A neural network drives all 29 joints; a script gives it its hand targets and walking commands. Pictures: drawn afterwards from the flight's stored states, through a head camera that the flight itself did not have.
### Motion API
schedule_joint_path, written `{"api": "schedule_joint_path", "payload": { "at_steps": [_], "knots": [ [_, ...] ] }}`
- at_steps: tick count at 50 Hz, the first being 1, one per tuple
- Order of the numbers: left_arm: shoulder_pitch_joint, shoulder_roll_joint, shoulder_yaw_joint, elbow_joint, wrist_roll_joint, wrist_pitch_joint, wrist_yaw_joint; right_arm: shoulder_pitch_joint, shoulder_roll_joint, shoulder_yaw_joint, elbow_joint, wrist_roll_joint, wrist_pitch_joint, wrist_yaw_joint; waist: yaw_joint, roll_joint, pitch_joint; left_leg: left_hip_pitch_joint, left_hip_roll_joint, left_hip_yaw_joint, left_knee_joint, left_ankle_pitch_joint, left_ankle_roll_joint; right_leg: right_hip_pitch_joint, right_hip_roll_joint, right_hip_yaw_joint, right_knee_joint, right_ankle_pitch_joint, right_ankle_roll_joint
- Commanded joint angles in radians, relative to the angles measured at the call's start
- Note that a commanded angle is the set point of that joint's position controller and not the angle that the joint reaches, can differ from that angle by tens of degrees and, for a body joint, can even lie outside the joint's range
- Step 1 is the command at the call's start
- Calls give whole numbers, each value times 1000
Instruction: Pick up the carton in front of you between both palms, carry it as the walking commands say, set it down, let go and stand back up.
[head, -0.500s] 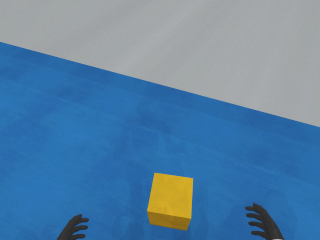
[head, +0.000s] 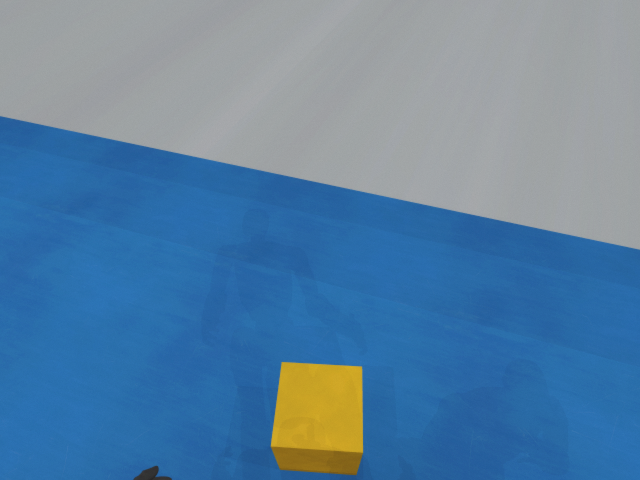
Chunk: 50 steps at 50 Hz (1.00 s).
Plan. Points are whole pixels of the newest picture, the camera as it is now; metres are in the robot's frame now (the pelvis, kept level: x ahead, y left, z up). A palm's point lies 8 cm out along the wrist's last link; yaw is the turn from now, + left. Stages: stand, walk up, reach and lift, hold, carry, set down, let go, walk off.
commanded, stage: stand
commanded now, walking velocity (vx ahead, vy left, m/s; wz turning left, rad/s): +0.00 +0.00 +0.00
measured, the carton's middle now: (319, 419) +0.37 +0.02 -0.63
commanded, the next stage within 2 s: none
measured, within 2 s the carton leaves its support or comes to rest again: neither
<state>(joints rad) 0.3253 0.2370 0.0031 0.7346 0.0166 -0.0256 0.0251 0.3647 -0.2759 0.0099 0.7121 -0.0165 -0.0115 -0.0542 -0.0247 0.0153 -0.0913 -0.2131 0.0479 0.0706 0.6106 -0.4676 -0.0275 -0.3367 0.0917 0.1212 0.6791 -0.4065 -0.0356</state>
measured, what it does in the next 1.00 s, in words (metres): stands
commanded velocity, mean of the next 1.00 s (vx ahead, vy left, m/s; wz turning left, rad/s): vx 0.00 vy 0.00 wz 0.00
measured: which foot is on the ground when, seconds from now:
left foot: down 0.00-1.00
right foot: down 0.00-1.00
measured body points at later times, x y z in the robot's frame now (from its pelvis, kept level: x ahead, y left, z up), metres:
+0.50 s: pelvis -0.02 +0.00 +0.00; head -0.01 -0.01 +0.45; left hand +0.06 +0.26 -0.12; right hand -0.01 -0.27 -0.13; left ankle -0.10 +0.13 -0.72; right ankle -0.04 -0.11 -0.72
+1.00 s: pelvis -0.03 +0.01 +0.01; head -0.03 +0.00 +0.46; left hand +0.00 +0.25 -0.13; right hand -0.08 -0.23 -0.14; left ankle -0.10 +0.13 -0.72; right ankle -0.04 -0.11 -0.72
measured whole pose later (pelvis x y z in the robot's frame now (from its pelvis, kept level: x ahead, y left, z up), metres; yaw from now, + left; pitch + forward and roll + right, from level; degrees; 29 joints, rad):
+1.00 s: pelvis -0.03 +0.01 +0.01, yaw -3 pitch +0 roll +1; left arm 0.34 0.20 -0.02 0.96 0.01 0.01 0.04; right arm 0.41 -0.23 0.02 1.01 -0.02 0.02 -0.04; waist -0.02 0.01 0.00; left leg -0.11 0.04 0.13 0.50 -0.39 -0.01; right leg -0.26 0.08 0.17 0.59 -0.31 -0.01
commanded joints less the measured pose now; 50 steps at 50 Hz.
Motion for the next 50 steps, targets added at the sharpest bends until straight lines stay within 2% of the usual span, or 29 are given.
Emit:
{"api": "schedule_joint_path", "payload": {
  "at_steps": [1, 17, 31, 50],
  "knots": [
    [41, 120, 31, -47, 0, -3, 7, 49, -115, -30, -42, 0, -2, -6, 3, -20, 23, 31, 47, -29, -44, 405, 23, 8, -103, 85, -66, 583, -18],
    [46, 122, 29, -11, 1, 15, 13, 78, -114, -31, 45, -5, 21, -2, 0, -34, 79, 55, 45, -15, -95, 281, 38, -17, -93, 118, -103, 480, -25],
    [57, 107, 23, 63, -3, 22, 15, 106, -93, -24, 153, -7, 27, 4, 4, -30, 116, 85, 51, -13, -138, 277, 42, -12, -93, 124, -141, 439, -24],
    [68, 56, -3, 223, -7, 29, 21, 131, -39, -8, 301, -5, 28, 7, 10, -24, 158, 117, 58, -13, -185, 290, 49, 3, -100, 115, -187, 412, -15]
  ]
}}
